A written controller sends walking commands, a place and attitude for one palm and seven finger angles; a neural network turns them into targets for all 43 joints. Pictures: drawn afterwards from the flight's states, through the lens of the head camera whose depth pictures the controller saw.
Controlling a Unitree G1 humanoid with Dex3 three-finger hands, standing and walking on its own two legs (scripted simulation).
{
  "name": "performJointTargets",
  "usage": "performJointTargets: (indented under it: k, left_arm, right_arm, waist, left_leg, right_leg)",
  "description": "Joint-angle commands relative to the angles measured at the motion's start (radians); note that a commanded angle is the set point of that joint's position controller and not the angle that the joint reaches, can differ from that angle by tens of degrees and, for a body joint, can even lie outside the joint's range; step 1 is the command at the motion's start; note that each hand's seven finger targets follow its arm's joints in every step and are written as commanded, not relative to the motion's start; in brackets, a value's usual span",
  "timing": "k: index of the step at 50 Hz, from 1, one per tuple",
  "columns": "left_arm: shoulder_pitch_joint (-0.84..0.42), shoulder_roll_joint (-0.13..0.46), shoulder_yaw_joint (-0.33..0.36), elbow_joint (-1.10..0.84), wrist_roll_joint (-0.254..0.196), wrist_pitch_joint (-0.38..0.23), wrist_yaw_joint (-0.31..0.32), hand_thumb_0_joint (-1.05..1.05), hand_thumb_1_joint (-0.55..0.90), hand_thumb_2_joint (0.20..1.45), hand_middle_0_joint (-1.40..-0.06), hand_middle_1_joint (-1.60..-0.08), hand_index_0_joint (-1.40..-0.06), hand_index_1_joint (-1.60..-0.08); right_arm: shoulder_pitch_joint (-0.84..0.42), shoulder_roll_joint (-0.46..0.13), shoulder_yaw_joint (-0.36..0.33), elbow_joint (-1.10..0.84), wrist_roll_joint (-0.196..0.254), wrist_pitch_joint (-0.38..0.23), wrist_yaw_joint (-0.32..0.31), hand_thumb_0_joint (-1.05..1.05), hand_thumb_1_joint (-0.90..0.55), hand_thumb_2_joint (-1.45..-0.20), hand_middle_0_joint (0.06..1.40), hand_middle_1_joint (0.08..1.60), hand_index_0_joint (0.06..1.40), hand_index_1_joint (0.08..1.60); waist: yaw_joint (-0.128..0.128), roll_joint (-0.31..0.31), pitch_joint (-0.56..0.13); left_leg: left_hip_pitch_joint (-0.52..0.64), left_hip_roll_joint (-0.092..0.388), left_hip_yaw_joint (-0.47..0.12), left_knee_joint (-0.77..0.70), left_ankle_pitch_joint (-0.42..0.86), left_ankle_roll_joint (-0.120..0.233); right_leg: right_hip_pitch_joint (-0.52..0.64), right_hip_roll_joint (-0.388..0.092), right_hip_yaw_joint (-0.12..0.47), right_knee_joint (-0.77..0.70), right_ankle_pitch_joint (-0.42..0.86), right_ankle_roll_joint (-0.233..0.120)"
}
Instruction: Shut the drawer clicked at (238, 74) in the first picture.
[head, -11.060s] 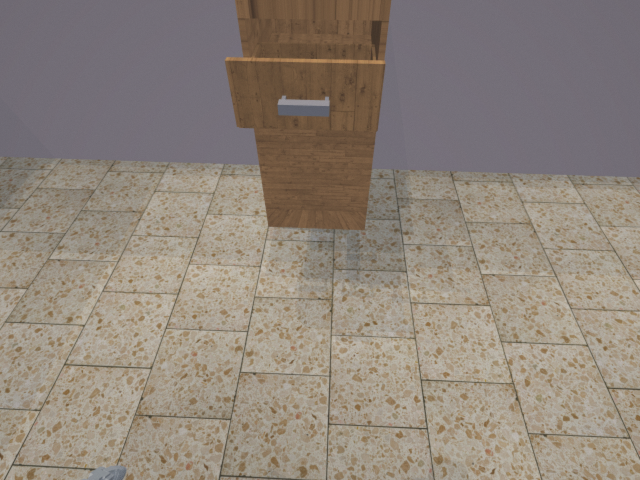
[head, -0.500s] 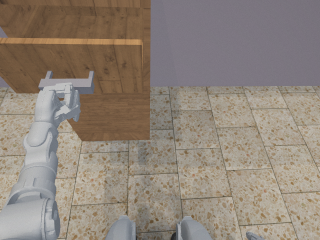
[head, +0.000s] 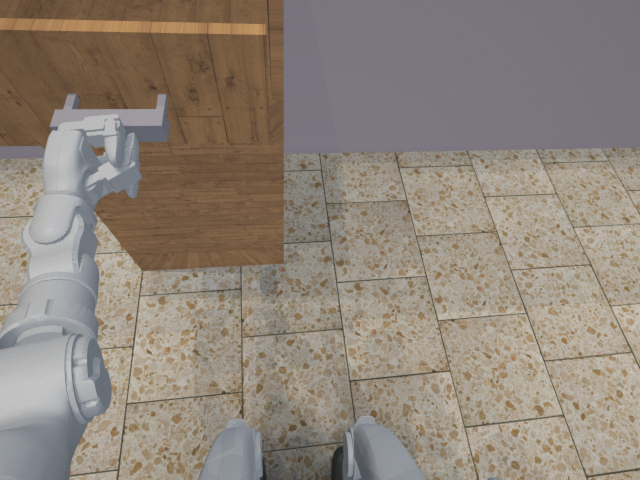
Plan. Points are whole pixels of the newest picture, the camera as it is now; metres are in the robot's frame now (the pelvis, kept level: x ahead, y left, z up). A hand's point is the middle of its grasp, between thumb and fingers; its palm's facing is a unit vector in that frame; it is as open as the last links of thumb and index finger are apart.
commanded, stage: push the drawer shut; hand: left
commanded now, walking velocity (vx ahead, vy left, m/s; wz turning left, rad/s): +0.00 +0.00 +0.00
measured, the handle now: (115, 113) +0.56 +0.24 +0.07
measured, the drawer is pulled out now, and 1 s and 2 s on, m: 0.10 0.00 0.00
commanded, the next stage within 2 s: pull the fist back off the drawer in 1.14 s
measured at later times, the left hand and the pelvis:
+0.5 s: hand (134, 125) +0.54 +0.22 +0.07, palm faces +0.03 -1.00 -0.02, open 3.1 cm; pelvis +0.00 +0.00 -0.01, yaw -1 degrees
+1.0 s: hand (136, 99) +0.58 +0.22 +0.07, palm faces +0.04 -1.00 -0.04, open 3.2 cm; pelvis +0.00 +0.01 -0.02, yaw -1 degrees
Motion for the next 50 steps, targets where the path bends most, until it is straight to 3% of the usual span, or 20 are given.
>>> performJointTargets:
  k: [1, 4, 6, 7, 9, 12, 13, 15, 19, 20, 23, 24, 25, 29, 31, 35, 37, 42, 45, 50]
  left_arm:
    - [-0.523, 0.288, 0.053, -0.2, -0.018, -0.057, 0.024, 0.0, 0.9, 0.9, -1.4, -1.6, -1.4, -1.6]
    - [-0.553, 0.303, 0.06, -0.193, -0.009, -0.057, 0.025, 0.0, 0.9, 0.9, -1.4, -1.6, -1.4, -1.6]
    - [-0.568, 0.321, 0.067, -0.161, -0.006, -0.049, 0.027, 0.0, 0.9, 0.9, -1.4, -1.6, -1.4, -1.6]
    - [-0.584, 0.349, 0.084, -0.175, -0.001, -0.055, 0.028, 0.0, 0.9, 0.9, -1.4, -1.6, -1.4, -1.6]
    - [-0.6, 0.309, 0.049, -0.166, 0.003, -0.051, 0.028, 0.0, 0.9, 0.9, -1.4, -1.6, -1.4, -1.6]
    - [-0.619, 0.376, 0.092, -0.116, 0.013, -0.04, 0.036, 0.0, 0.9, 0.9, -1.4, -1.6, -1.4, -1.6]
    - [-0.649, 0.402, 0.095, -0.121, 0.02, -0.04, 0.036, 0.0, 0.9, 0.9, -1.4, -1.6, -1.4, -1.6]
    - [-0.643, 0.415, 0.099, -0.085, 0.024, -0.028, 0.032, 0.0, 0.9, 0.9, -1.4, -1.6, -1.4, -1.6]
    - [-0.7, 0.454, 0.112, -0.101, 0.034, -0.028, 0.026, 0.0, 0.9, 0.9, -1.4, -1.6, -1.4, -1.6]
    - [-0.713, 0.432, 0.093, -0.096, 0.033, -0.025, 0.024, 0.0, 0.9, 0.9, -1.4, -1.6, -1.4, -1.6]
    - [-0.722, 0.465, 0.116, -0.093, 0.043, -0.02, 0.027, 0.0, 0.9, 0.9, -1.4, -1.6, -1.4, -1.6]
    - [-0.733, 0.444, 0.098, -0.096, 0.043, -0.017, 0.026, 0.0, 0.9, 0.9, -1.4, -1.6, -1.4, -1.6]
    - [-0.74, 0.457, 0.106, -0.073, 0.046, -0.009, 0.029, 0.0, 0.9, 0.9, -1.4, -1.6, -1.4, -1.6]
    - [-0.798, 0.468, 0.102, -0.086, 0.064, -0.004, 0.043, 0.0, 0.9, 0.9, -1.4, -1.6, -1.4, -1.6]
    - [-0.819, 0.451, 0.083, -0.068, 0.073, 0.004, 0.049, 0.0, 0.9, 0.9, -1.4, -1.6, -1.4, -1.6]
    - [-0.862, 0.451, 0.077, -0.052, 0.09, 0.006, 0.067, 0.0, 0.9, 0.9, -1.4, -1.6, -1.4, -1.6]
    - [-0.87, 0.488, 0.102, -0.031, 0.098, 0.008, 0.073, 0.0, 0.9, 0.9, -1.4, -1.6, -1.4, -1.6]
    - [-0.914, 0.518, 0.104, -0.026, 0.119, 0.015, 0.077, 0.0, 0.9, 0.9, -1.4, -1.6, -1.4, -1.6]
    - [-0.962, 0.505, 0.074, 0.004, 0.125, 0.032, 0.077, 0.0, 0.9, 0.9, -1.4, -1.6, -1.4, -1.6]
    - [-1.044, 0.503, 0.043, 0.005, 0.132, 0.04, 0.079, 0.0, 0.9, 0.9, -1.4, -1.6, -1.4, -1.6]
  right_arm:
    - [0.148, -0.182, -0.067, -0.065, -0.002, -0.009, -0.009, 0.0, -0.9, -0.9, 0.2, 0.3, 0.2, 0.3]
    - [0.165, -0.187, -0.068, -0.062, -0.007, -0.004, -0.007, 0.0, -0.9, -0.9, 0.2, 0.3, 0.2, 0.3]
    - [0.17, -0.19, -0.065, -0.059, -0.008, -0.002, -0.008, 0.0, -0.9, -0.9, 0.2, 0.3, 0.2, 0.3]
    - [0.177, -0.194, -0.065, -0.06, -0.01, 0.0, -0.008, 0.0, -0.9, -0.9, 0.2, 0.3, 0.2, 0.3]
    - [0.179, -0.189, -0.065, -0.059, -0.01, 0.002, -0.007, 0.0, -0.9, -0.9, 0.2, 0.3, 0.2, 0.3]
    - [0.197, -0.199, -0.061, -0.051, -0.015, 0.005, -0.008, 0.0, -0.9, -0.9, 0.2, 0.3, 0.2, 0.3]
    - [0.2, -0.201, -0.057, -0.052, -0.015, 0.007, -0.009, 0.0, -0.9, -0.9, 0.2, 0.3, 0.2, 0.3]
    - [0.206, -0.204, -0.055, -0.054, -0.015, 0.008, -0.01, 0.0, -0.9, -0.9, 0.2, 0.3, 0.2, 0.3]
    - [0.226, -0.207, -0.052, -0.053, -0.022, 0.009, -0.008, 0.0, -0.9, -0.9, 0.2, 0.3, 0.2, 0.3]
    - [0.228, -0.204, -0.052, -0.052, -0.023, 0.009, -0.006, 0.0, -0.9, -0.9, 0.2, 0.3, 0.2, 0.3]
    - [0.246, -0.209, -0.051, -0.049, -0.028, 0.017, -0.003, 0.0, -0.9, -0.9, 0.2, 0.3, 0.2, 0.3]
    - [0.245, -0.208, -0.052, -0.05, -0.029, 0.018, 0.0, 0.0, -0.9, -0.9, 0.2, 0.3, 0.2, 0.3]
    - [0.249, -0.211, -0.051, -0.044, -0.029, 0.021, 0.0, 0.0, -0.9, -0.9, 0.2, 0.3, 0.2, 0.3]
    - [0.27, -0.215, -0.05, -0.039, -0.036, 0.026, 0.002, 0.0, -0.9, -0.9, 0.2, 0.3, 0.2, 0.3]
    - [0.278, -0.215, -0.046, -0.036, -0.038, 0.028, 0.005, 0.0, -0.9, -0.9, 0.2, 0.3, 0.2, 0.3]
    - [0.293, -0.217, -0.045, -0.031, -0.047, 0.029, 0.01, 0.0, -0.9, -0.9, 0.2, 0.3, 0.2, 0.3]
    - [0.304, -0.22, -0.042, -0.028, -0.05, 0.031, 0.011, 0.0, -0.9, -0.9, 0.2, 0.3, 0.2, 0.3]
    - [0.322, -0.223, -0.038, -0.028, -0.057, 0.038, 0.015, 0.0, -0.9, -0.9, 0.2, 0.3, 0.2, 0.3]
    - [0.323, -0.223, -0.033, -0.026, -0.053, 0.039, 0.016, 0.0, -0.9, -0.9, 0.2, 0.3, 0.2, 0.3]
    - [0.337, -0.226, -0.025, -0.014, -0.056, 0.028, 0.009, 0.0, -0.9, -0.9, 0.2, 0.3, 0.2, 0.3]
  waist:
    - [-0.046, 0.117, -0.429]
    - [-0.052, 0.136, -0.465]
    - [-0.064, 0.112, -0.429]
    - [-0.058, 0.132, -0.448]
    - [-0.073, 0.145, -0.466]
    - [-0.085, 0.114, -0.436]
    - [-0.086, 0.135, -0.444]
    - [-0.093, 0.121, -0.435]
    - [-0.096, 0.182, -0.493]
    - [-0.104, 0.196, -0.491]
    - [-0.102, 0.201, -0.523]
    - [-0.106, 0.223, -0.523]
    - [-0.116, 0.198, -0.493]
    - [-0.129, 0.232, -0.533]
    - [-0.138, 0.242, -0.499]
    - [-0.156, 0.237, -0.514]
    - [-0.158, 0.24, -0.51]
    - [-0.171, 0.267, -0.539]
    - [-0.2, 0.25, -0.484]
    - [-0.224, 0.299, -0.495]
  left_leg:
    - [0.307, -0.033, -0.047, -0.124, 0.217, 0.021]
    - [0.332, -0.03, -0.056, -0.118, 0.239, 0.021]
    - [0.292, -0.029, -0.053, -0.115, 0.216, 0.024]
    - [0.308, -0.028, -0.058, -0.114, 0.234, 0.023]
    - [0.323, -0.029, -0.053, -0.107, 0.242, 0.024]
    - [0.264, -0.028, -0.053, -0.097, 0.221, 0.03]
    - [0.258, -0.026, -0.054, -0.097, 0.221, 0.028]
    - [0.234, -0.027, -0.051, -0.09, 0.208, 0.031]
    - [0.268, -0.021, -0.06, -0.079, 0.256, 0.028]
    - [0.277, -0.022, -0.058, -0.073, 0.267, 0.028]
    - [0.299, -0.017, -0.067, -0.071, 0.309, 0.026]
    - [0.306, -0.018, -0.067, -0.067, 0.304, 0.026]
    - [0.292, -0.014, -0.068, -0.068, 0.293, 0.027]
    - [0.335, -0.012, -0.082, -0.062, 0.333, 0.025]
    - [0.336, -0.009, -0.089, -0.067, 0.322, 0.022]
    - [0.338, -0.01, -0.095, -0.054, 0.33, 0.026]
    - [0.325, -0.01, -0.098, -0.05, 0.337, 0.027]
    - [0.341, -0.006, -0.107, -0.037, 0.373, 0.026]
    - [0.29, -0.004, -0.104, -0.031, 0.312, 0.031]
    - [0.294, -0.002, -0.116, -0.024, 0.272, 0.029]
  right_leg:
    - [0.145, 0.036, 0.062, -0.14, 0.174, -0.006]
    - [0.127, 0.039, 0.057, -0.132, 0.179, -0.008]
    - [0.126, 0.04, 0.059, -0.138, 0.165, -0.004]
    - [0.13, 0.041, 0.057, -0.131, 0.177, -0.008]
    - [0.112, 0.04, 0.058, -0.136, 0.181, -0.004]
    - [0.116, 0.043, 0.061, -0.136, 0.169, -0.003]
    - [0.117, 0.042, 0.062, -0.131, 0.168, -0.002]
    - [0.114, 0.042, 0.064, -0.135, 0.158, -0.001]
    - [0.099, 0.043, 0.057, -0.118, 0.182, -0.004]
    - [0.091, 0.045, 0.059, -0.119, 0.192, -0.003]
    - [0.087, 0.048, 0.051, -0.111, 0.214, -0.004]
    - [0.071, 0.048, 0.052, -0.113, 0.207, -0.004]
    - [0.062, 0.049, 0.048, -0.117, 0.198, -0.003]
    - [0.032, 0.049, 0.041, -0.109, 0.211, -0.004]
    - [0.0, 0.051, 0.033, -0.109, 0.193, -0.007]
    - [-0.019, 0.052, 0.031, -0.107, 0.191, -0.006]
    - [-0.018, 0.053, 0.029, -0.102, 0.197, -0.008]
    - [-0.037, 0.055, 0.025, -0.093, 0.211, -0.01]
    - [-0.066, 0.056, 0.024, -0.099, 0.175, -0.005]
    - [-0.117, 0.055, 0.019, -0.088, 0.143, -0.008]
